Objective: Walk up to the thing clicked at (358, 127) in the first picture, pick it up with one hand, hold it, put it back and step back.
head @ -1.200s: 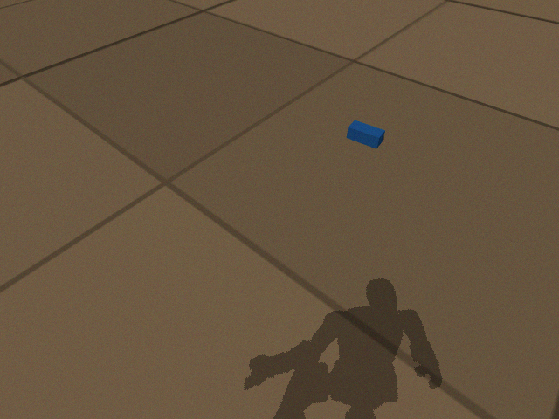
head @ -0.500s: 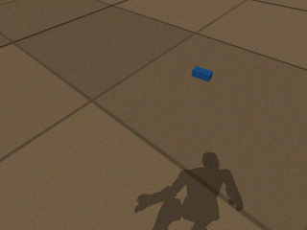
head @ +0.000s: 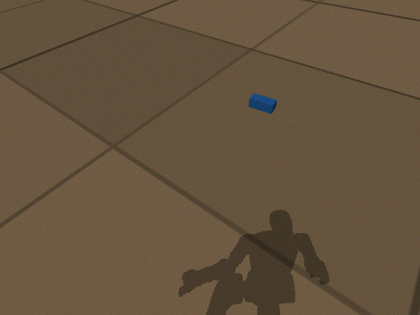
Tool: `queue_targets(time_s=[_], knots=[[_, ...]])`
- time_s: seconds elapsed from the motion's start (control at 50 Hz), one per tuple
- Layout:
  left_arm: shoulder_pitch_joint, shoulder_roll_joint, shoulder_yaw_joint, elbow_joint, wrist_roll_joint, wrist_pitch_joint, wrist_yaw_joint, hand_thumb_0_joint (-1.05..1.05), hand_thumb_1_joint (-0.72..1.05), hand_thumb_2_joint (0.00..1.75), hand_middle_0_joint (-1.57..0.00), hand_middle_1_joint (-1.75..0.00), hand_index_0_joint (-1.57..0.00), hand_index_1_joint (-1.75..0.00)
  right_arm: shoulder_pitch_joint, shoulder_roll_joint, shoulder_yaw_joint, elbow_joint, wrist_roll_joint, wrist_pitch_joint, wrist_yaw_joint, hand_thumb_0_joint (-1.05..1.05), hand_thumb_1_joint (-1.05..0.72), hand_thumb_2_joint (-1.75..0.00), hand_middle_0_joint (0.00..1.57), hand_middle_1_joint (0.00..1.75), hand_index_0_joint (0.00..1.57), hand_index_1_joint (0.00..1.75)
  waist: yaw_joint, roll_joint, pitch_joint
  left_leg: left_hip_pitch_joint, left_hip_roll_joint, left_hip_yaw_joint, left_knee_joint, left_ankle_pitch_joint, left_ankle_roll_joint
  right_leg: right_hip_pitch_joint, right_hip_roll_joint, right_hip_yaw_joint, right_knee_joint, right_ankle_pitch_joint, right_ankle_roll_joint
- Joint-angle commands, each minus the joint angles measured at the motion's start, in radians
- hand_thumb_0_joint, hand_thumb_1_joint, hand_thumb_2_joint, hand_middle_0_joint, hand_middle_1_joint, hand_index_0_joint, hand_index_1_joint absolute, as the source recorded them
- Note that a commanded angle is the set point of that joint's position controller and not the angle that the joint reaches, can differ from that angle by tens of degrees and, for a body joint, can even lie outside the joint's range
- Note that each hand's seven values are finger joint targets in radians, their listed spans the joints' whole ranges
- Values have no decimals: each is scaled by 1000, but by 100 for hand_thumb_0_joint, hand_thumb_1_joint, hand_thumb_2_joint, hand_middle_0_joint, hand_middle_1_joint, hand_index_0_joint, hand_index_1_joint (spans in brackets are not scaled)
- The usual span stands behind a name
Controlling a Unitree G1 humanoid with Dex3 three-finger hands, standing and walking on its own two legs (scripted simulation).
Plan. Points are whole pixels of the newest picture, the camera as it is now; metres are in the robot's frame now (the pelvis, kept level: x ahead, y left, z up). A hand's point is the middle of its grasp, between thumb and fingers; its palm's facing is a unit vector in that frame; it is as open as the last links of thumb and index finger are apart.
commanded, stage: walk up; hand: left
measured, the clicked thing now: (262, 103) +1.76 -0.35 -0.74
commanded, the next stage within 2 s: none
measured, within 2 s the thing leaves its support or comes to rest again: neither
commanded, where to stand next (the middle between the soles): +1.29 -0.39 m, yaw -31 degrees
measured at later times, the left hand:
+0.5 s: hand (159, 278) +0.24 +0.15 -0.14, palm faces -0.20 -0.91 -0.36, open 7.3 cm
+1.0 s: hand (195, 153) +0.63 +0.09 -0.13, palm faces -0.47 -0.80 -0.37, open 7.3 cm
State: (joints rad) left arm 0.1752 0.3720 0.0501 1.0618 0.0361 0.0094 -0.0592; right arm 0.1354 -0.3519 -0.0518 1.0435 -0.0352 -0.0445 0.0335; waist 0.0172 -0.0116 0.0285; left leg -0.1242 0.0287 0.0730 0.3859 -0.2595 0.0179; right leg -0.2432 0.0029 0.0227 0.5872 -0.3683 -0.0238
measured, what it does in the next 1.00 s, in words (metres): walks ahead, turning right: right foot, then left foot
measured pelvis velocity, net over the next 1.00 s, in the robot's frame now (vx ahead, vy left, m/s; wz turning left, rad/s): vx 0.42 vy -0.12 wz -0.43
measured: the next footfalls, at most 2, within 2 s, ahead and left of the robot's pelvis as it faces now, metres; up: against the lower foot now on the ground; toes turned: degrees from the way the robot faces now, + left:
right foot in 0.24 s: +0.17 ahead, -0.22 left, +0.00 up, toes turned -16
left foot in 0.70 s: +0.48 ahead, -0.02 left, +0.00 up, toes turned -13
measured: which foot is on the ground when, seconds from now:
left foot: down 0.00-0.26, up 0.28-0.68, down 0.70-1.00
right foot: up 0.00-0.22, down 0.24-0.72, up 0.74-1.00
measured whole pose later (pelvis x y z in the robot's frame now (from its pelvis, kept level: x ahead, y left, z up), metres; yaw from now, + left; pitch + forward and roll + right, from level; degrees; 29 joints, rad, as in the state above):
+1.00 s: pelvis +0.42 -0.12 +0.00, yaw -25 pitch -2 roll +1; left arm 0.21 0.46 0.06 0.88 0.00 -0.06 -0.08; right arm 0.33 -0.41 -0.06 0.85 -0.02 -0.09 0.07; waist -0.05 -0.04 0.07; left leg -0.13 0.06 0.19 0.44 -0.28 0.02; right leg -0.54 -0.07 0.00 0.83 -0.25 -0.01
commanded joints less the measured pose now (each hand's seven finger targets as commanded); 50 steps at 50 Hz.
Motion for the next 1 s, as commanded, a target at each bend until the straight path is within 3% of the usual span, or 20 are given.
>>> queue_targets(time_s=[0.0,0.04,0.1,0.16,0.2,0.22,0.24,0.26,0.28,0.32,0.4,0.58,0.64,0.66,0.68,0.7,0.72,0.8,0.9,0.98], knots=[[-180,253,68,-197,5,-35,-36,0,90,90,-20,-30,-20,-30,41,-356,-108,-133,1,-54,-27,0,-90,-90,20,30,20,30,-79,48,20,158,439,-390,-283,-423,212,-486,-150,84,349,-40,0],[-74,246,76,-180,-9,-28,-65,0,90,90,-20,-30,-20,-30,-45,-364,-114,-171,-9,-56,-17,0,-90,-90,20,30,20,30,-22,154,13,111,391,-245,-280,-396,191,-382,-169,38,276,-28,18],[-91,230,84,-192,-7,-27,-85,0,90,90,-20,-30,-20,-30,-51,-351,-112,-193,-20,-55,1,0,-90,-90,20,30,20,30,-30,179,55,-26,271,-26,-221,-325,134,-219,-133,-61,139,50,33],[-22,235,91,-176,-3,-33,-79,0,90,90,-20,-30,-20,-30,-62,-346,-109,-204,-13,-46,5,0,-90,-90,20,30,20,30,3,138,49,-141,257,42,-107,-366,119,-51,-93,-146,121,111,21],[125,265,111,-144,0,-41,-61,0,90,90,-20,-30,-20,-30,-83,-331,-98,-211,-12,-31,5,0,-90,-90,20,30,20,30,85,30,9,-272,213,88,128,-369,98,146,-48,-163,72,84,3],[281,318,136,-104,-1,-55,-41,0,90,90,-20,-30,-20,-30,-68,-277,-75,-218,-15,-26,8,0,-90,-90,20,30,20,30,162,-164,-60,-392,121,136,485,-231,71,338,-23,-85,-4,-60,-34],[385,414,162,-106,2,-62,-16,0,90,90,-20,-30,-20,-30,-97,-176,-34,-272,0,-32,16,0,-90,-90,20,30,20,30,211,-444,-17,-638,-14,117,834,-346,15,350,-222,362,-276,-403,-112],[294,454,149,-150,-21,-65,-16,0,90,90,-20,-30,-20,-30,-102,-255,-51,-294,12,-34,18,0,-90,-90,20,30,20,30,141,-289,-4,-649,1,-69,875,-306,-2,224,-390,787,-511,-606,-217],[176,455,147,-188,-37,-67,-10,0,90,90,-20,-30,-20,-30,-101,-317,-65,-267,19,-35,19,0,-90,-90,20,30,20,30,86,-113,50,-628,78,-126,877,-215,2,146,-412,769,-519,-635,-230],[86,396,126,-213,-36,-77,6,0,90,90,-20,-30,-20,-30,-20,-321,-69,-219,28,-35,24,0,-90,-90,20,30,20,30,25,-92,48,-564,123,-127,794,-104,7,109,-324,552,-440,-431,-184],[65,331,103,-238,-38,-102,8,0,90,90,-20,-30,-20,-30,85,-309,-81,-193,13,-17,43,0,-90,-90,20,30,20,30,-21,-110,64,-431,123,-101,605,2,-15,-27,-228,304,-441,-253,-147],[124,330,99,-275,-27,-124,14,0,90,90,-20,-30,-20,-30,-78,-261,-81,-288,3,-38,59,0,-90,-90,20,30,20,30,29,-52,71,-385,113,-74,254,138,-33,30,-208,201,-350,-72,-166],[95,327,90,-280,-28,-117,18,0,90,90,-20,-30,-20,-30,25,-260,-91,-257,4,-52,54,0,-90,-90,20,30,20,30,-34,-44,34,-154,55,-5,158,95,-19,-30,-198,150,-209,135,-146],[105,300,79,-287,-23,-118,19,0,90,90,-20,-30,-20,-30,156,-292,-105,-222,0,-57,44,0,-90,-90,20,30,20,30,-95,36,-51,47,25,-5,142,73,3,-64,-151,103,-3,285,-113],[155,241,59,-288,-26,-116,22,0,90,90,-20,-30,-20,-30,311,-353,-131,-184,-13,-65,29,0,-90,-90,20,30,20,30,-156,214,-144,262,105,-129,73,-103,58,-199,-62,27,337,309,-75],[210,152,31,-291,-50,-114,25,0,90,90,-20,-30,-20,-30,360,-424,-147,-201,-20,-74,19,0,-90,-90,20,30,20,30,-149,407,-181,390,376,-615,-91,-333,123,-463,87,8,577,-106,-24],[223,254,43,-273,-46,-115,41,0,90,90,-20,-30,-20,-30,276,-444,-154,-226,18,-70,22,0,-90,-90,20,30,20,30,-107,271,-190,292,441,-790,-192,-406,222,-456,50,103,678,-116,-49],[168,274,52,-221,-54,-114,20,0,90,90,-20,-30,-20,-30,158,-317,-94,-264,32,-71,11,0,-90,-90,20,30,20,30,-54,149,2,24,294,-275,-139,-27,172,-386,-91,77,564,52,-11],[54,233,44,-262,-43,-91,-14,0,90,90,-20,-30,-20,-30,166,-336,-88,-278,20,-77,10,0,-90,-90,20,30,20,30,-63,158,24,7,296,-128,-173,108,218,-353,-101,19,287,72,28],[-14,218,46,-271,-38,-89,-28,0,90,90,-20,-30,-20,-30,154,-339,-87,-280,21,-71,15,0,-90,-90,20,30,20,30,-58,147,28,-23,255,-31,-150,68,176,-248,-96,-44,94,238,4]])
